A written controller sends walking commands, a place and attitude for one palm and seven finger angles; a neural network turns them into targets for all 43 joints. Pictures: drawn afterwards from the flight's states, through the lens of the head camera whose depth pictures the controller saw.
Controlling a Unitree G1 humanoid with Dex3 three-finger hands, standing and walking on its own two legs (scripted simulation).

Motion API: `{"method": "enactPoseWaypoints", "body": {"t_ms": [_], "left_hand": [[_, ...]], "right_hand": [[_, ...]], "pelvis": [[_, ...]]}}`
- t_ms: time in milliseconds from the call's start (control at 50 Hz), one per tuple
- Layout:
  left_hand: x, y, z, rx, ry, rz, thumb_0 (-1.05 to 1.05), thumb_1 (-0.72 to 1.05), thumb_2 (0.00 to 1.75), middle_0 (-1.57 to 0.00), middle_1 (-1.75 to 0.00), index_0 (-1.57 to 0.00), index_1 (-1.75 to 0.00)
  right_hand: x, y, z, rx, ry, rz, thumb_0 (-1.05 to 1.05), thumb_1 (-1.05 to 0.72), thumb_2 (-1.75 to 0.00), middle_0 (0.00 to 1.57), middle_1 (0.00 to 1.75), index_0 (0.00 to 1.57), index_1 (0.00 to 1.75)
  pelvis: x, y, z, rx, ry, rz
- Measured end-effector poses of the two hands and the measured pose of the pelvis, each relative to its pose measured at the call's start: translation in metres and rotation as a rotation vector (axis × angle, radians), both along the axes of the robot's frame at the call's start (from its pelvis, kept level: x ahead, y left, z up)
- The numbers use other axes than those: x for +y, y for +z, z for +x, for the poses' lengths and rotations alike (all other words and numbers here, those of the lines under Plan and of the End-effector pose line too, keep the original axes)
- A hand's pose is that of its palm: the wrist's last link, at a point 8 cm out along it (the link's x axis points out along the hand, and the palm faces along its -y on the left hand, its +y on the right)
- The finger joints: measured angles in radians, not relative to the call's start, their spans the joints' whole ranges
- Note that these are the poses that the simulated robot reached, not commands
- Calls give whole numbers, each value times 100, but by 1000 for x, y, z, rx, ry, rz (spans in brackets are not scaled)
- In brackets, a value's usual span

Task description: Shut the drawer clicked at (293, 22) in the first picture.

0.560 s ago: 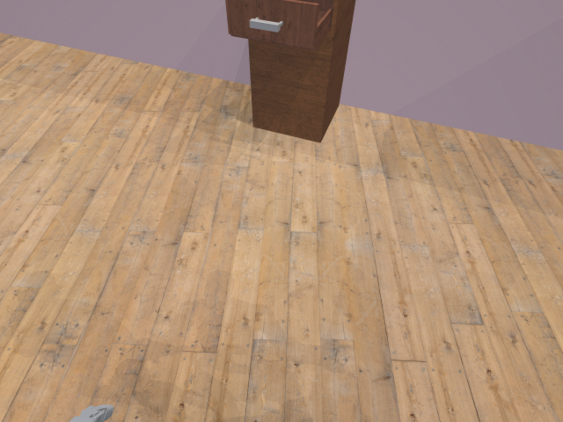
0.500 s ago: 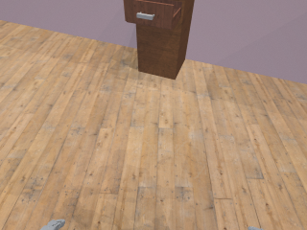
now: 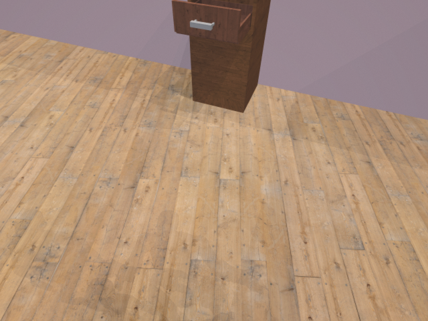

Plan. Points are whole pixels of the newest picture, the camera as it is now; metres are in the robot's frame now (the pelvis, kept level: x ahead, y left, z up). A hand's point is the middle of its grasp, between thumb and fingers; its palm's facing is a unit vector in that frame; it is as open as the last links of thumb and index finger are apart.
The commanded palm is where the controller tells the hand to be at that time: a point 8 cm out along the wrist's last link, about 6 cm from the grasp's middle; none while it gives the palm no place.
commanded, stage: stand and wait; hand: left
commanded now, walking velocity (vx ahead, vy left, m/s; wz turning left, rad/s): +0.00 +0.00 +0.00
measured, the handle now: (202, 23) +1.52 +0.16 -0.05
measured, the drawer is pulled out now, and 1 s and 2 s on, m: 0.25 0.25 0.25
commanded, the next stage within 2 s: look at it before walking up in 0.44 s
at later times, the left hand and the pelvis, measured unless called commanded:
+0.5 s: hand out of the picture +0.06 +0.24 -0.15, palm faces -0.03 -0.94 -0.33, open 7.4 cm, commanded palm none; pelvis -0.02 +0.00 +0.00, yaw -1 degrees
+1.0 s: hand out of the picture +0.05 +0.25 -0.15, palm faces -0.03 -0.94 -0.33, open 7.4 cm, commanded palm none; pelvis -0.01 +0.00 +0.00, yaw +0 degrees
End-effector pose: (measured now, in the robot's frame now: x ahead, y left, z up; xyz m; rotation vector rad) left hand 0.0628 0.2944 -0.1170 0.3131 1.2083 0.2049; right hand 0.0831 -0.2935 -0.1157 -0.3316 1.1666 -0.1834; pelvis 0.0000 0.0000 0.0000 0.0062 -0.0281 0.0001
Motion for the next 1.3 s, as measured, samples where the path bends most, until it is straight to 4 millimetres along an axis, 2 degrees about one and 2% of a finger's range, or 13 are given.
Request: {"method": "enactPoseWaypoints", "body": {"t_ms": [160, 320, 700, 1100, 1220, 1300], "left_hand": [[-2, 0, -10, 22, -3, 2, 0, 90, 90, -20, -30, -20, -30], [-8, 1, -8, 1, -15, -8, 0, 90, 90, -20, -30, -20, -30], [-8, -1, -11, 4, -21, -19, 0, 90, 90, -20, -30, -20, -30], [-4, 0, -15, 20, -10, -11, 0, 90, 90, -20, -30, -20, -30], [-5, 0, -14, 20, -8, -11, 0, 90, 90, -20, -30, -20, -30], [-13, -7, -18, 32, 10, -31, 0, 90, 90, -20, -30, -20, -30]], "right_hand": [[-4, -3, -24, 48, -20, 4, 0, -90, -90, 20, 30, 20, 30], [-3, -4, -33, 49, -28, 14, 0, -90, -90, 20, 30, 20, 30], [1, -2, -37, 49, -30, 16, 0, -90, -90, 20, 30, 20, 30], [4, -2, -26, 39, -20, 18, 0, -90, -90, 20, 30, 20, 30], [4, -2, -25, 38, -19, 19, 0, -90, -90, 20, 30, 20, 30], [11, -8, -29, 66, -18, 33, 0, -91, -90, 20, 30, 20, 30]], "pelvis": [[-3, 1, -7, -2, -4, -1], [-4, 2, -13, -6, -7, -1], [-2, 3, -16, -1, -9, -2], [0, 4, -13, -1, -7, -1], [-1, 4, -12, 0, -6, -1], [0, 1, -6, 6, 2, -5]]}}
